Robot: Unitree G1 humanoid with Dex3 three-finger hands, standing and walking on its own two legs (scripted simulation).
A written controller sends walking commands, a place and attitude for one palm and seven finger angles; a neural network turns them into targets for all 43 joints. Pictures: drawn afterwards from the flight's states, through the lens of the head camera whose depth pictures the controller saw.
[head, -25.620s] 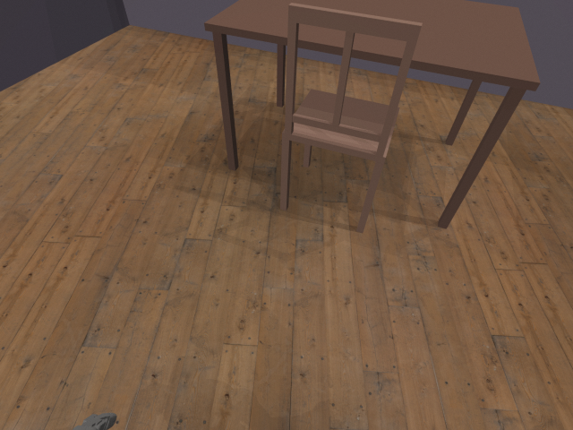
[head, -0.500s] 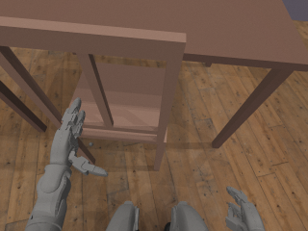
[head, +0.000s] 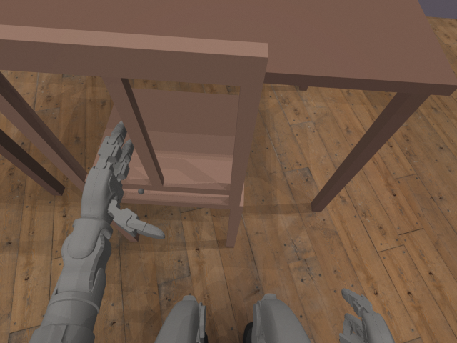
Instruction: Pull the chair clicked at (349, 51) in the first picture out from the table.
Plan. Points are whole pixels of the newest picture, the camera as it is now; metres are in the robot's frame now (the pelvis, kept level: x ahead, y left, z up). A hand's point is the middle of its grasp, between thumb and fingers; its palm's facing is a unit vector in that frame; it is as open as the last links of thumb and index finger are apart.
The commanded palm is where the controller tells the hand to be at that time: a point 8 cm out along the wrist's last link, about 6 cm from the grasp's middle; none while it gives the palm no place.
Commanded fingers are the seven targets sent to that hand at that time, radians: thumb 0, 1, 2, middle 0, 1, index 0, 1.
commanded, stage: push the fingers through the gap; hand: left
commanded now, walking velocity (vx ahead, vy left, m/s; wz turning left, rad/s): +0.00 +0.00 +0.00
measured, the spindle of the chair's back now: (141, 142) +0.46 +0.17 +0.03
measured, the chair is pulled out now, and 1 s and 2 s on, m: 0.00 0.00 0.00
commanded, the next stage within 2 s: hook a spindle and tug to test in 0.98 s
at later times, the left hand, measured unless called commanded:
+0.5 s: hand (142, 167) +0.41 +0.17 +0.01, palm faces -0.07 -1.00 -0.04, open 16.9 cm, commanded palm +0.40 +0.21 +0.02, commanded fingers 0.00 -0.50 0.30 -0.06 -0.08 -0.06 -0.08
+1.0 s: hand (144, 167) +0.41 +0.16 +0.01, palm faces -0.05 -1.00 -0.02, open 16.9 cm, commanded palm +0.40 +0.21 +0.02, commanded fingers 0.00 -0.50 0.30 -0.06 -0.08 -0.06 -0.08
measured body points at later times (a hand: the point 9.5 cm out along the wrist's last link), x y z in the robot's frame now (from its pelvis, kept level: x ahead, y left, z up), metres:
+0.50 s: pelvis +0.00 +0.01 -0.01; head +0.13 +0.03 +0.42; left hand +0.41 +0.22 +0.01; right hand +0.11 -0.25 -0.12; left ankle +0.01 +0.09 -0.63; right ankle +0.03 -0.10 -0.63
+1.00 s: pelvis +0.00 +0.02 +0.00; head +0.13 +0.03 +0.43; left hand +0.41 +0.22 +0.02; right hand +0.10 -0.24 -0.11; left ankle +0.01 +0.09 -0.63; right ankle +0.03 -0.10 -0.63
